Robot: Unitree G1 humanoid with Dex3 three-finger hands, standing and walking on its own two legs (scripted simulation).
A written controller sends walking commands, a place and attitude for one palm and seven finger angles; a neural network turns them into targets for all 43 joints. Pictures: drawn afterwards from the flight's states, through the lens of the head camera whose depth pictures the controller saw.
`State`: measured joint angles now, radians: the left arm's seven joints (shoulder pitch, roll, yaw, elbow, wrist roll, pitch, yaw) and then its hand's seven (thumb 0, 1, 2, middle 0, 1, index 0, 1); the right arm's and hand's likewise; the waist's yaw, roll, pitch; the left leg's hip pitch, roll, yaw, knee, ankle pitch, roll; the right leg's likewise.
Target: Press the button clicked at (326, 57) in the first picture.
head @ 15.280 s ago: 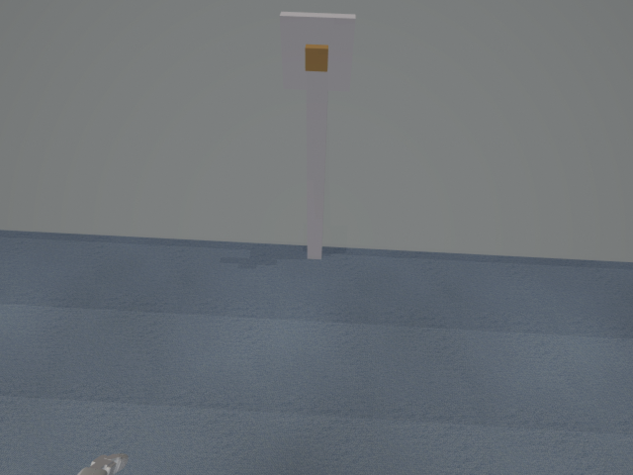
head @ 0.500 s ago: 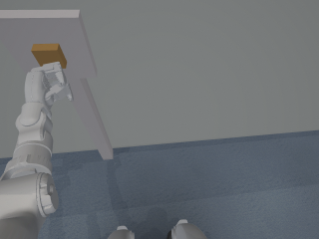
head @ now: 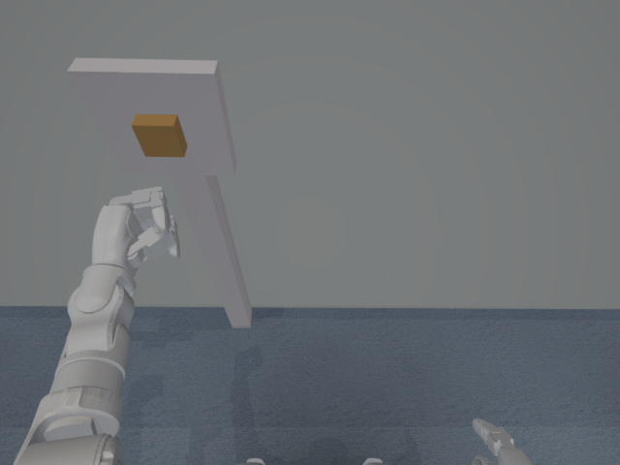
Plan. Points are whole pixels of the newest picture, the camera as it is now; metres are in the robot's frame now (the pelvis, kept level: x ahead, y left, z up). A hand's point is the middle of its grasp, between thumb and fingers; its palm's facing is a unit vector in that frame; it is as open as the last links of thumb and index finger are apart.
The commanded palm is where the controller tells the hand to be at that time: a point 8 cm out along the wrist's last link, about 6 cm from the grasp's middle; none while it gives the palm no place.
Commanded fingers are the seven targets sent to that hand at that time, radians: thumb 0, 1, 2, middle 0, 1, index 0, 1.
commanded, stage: draw the hand back to the body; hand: left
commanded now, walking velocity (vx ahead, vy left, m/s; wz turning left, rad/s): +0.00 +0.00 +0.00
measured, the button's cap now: (161, 134) +0.53 +0.23 +0.11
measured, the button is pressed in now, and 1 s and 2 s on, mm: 0 0 0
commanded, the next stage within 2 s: step back with the hand held close in 1.54 s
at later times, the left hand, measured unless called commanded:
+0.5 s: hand (127, 263) +0.31 +0.21 +0.12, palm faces +0.06 -1.00 -0.05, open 3.1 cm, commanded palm +0.28 +0.26 +0.13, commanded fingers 0.00 0.90 0.90 -1.30 -1.50 -1.30 -1.50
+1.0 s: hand (50, 314) +0.24 +0.23 +0.16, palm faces +0.36 -0.87 -0.33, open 3.1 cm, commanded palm +0.18 +0.27 +0.19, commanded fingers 0.00 0.90 0.90 -1.30 -1.50 -1.30 -1.50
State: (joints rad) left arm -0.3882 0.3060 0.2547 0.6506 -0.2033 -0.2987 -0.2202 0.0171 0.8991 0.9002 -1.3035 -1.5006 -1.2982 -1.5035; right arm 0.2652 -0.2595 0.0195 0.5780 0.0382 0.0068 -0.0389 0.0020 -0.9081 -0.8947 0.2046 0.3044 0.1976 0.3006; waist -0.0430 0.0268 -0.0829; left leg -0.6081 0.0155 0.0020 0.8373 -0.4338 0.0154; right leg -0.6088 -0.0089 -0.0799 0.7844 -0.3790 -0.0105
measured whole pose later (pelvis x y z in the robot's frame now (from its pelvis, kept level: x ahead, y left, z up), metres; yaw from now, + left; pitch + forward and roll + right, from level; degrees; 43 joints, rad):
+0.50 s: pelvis +0.00 +0.00 +0.02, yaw +0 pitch +5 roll -1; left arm -0.08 0.31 0.27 0.29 -0.27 -0.18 -0.23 0.02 0.90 0.90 -1.30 -1.50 -1.30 -1.50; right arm 0.29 -0.27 0.03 0.58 0.07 -0.07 -0.07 0.01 -0.91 -0.89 0.20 0.30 0.20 0.30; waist -0.02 0.05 -0.08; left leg -0.42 0.02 0.01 0.71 -0.38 0.01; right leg -0.43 0.00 -0.07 0.67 -0.33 -0.02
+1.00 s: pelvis +0.01 +0.00 +0.04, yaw +0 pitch -3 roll -1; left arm 0.33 0.30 0.20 -0.25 -0.06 -0.06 0.11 0.02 0.89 0.90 -1.30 -1.50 -1.30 -1.50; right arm 0.19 -0.23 0.05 0.61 0.01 -0.10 -0.08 0.01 -0.91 -0.90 0.20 0.30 0.20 0.30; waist 0.06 0.07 0.01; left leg -0.11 0.00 0.01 0.44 -0.29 0.01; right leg -0.12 -0.01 -0.07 0.42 -0.25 -0.01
